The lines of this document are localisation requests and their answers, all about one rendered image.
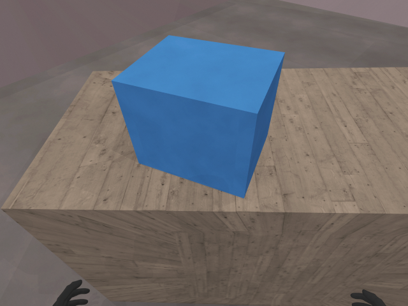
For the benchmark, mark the robot right hand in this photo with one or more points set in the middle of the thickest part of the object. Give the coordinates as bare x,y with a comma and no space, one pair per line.
369,297

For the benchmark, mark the carton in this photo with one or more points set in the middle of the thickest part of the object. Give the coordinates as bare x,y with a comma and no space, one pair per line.
200,109

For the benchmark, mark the robot left hand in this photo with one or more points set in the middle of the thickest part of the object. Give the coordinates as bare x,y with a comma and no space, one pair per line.
69,292

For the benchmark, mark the pedestal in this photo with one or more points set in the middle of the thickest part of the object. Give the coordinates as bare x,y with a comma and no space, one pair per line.
325,214

